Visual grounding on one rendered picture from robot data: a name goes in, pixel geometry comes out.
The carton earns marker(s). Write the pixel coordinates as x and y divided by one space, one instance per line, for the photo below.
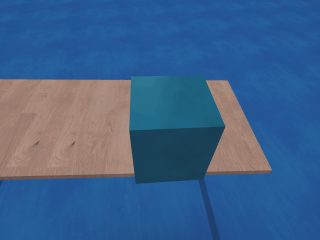
174 126

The table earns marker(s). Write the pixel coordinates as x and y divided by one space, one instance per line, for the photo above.
79 128

